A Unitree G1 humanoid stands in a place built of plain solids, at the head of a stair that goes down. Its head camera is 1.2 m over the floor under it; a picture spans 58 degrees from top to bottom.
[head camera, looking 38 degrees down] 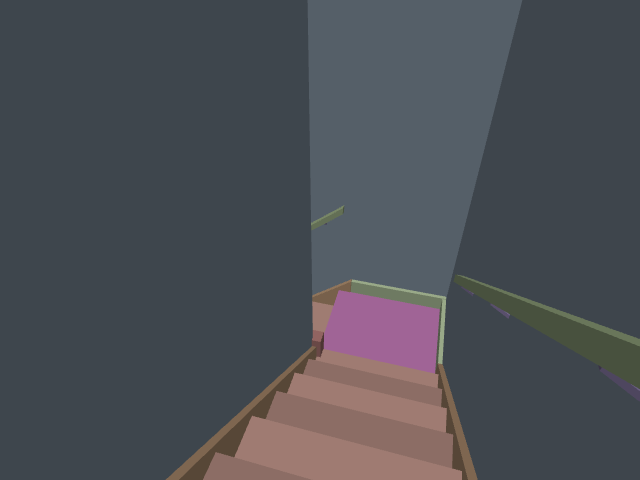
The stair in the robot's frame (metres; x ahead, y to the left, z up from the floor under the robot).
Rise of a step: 0.21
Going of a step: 0.25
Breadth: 0.81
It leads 16 degrees to the right of straight ahead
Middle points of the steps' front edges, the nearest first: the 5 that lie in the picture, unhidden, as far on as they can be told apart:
0.82 -0.12 -0.41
1.07 -0.19 -0.62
1.31 -0.25 -0.83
1.56 -0.32 -1.03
1.80 -0.40 -1.24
